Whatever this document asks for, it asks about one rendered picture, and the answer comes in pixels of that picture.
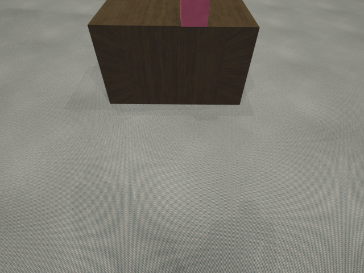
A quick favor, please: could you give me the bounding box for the pedestal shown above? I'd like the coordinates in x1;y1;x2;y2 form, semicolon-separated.
88;0;260;105

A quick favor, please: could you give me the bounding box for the carton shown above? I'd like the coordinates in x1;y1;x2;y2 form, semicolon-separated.
180;0;210;27

